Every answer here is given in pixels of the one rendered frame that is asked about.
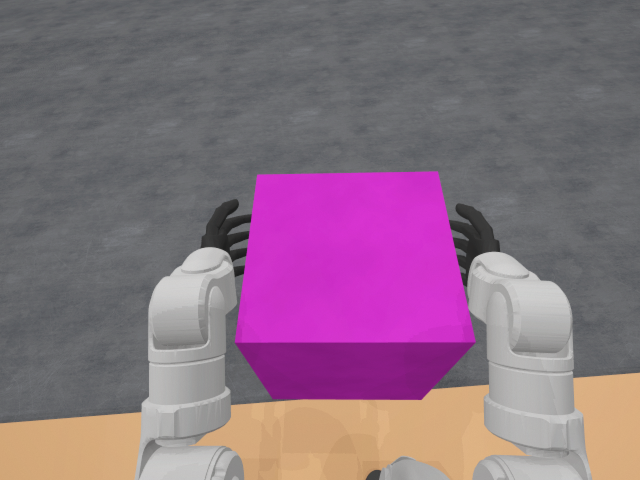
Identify right robot thigh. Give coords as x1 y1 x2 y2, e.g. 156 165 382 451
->
379 459 450 480

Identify robot left hand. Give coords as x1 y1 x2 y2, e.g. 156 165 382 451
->
200 199 252 277

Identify carton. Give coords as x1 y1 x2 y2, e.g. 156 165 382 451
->
235 171 476 400

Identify left robot upper arm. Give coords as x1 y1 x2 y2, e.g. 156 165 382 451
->
139 446 244 480

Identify robot left forearm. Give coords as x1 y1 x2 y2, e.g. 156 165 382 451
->
135 247 237 480

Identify right robot upper arm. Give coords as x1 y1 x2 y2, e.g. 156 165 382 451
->
472 455 583 480

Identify robot right forearm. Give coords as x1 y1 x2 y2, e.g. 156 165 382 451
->
467 252 592 480

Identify robot right shin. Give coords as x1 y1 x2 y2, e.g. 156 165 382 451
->
390 456 416 465

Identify robot right hand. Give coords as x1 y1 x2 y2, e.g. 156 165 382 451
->
449 203 500 287

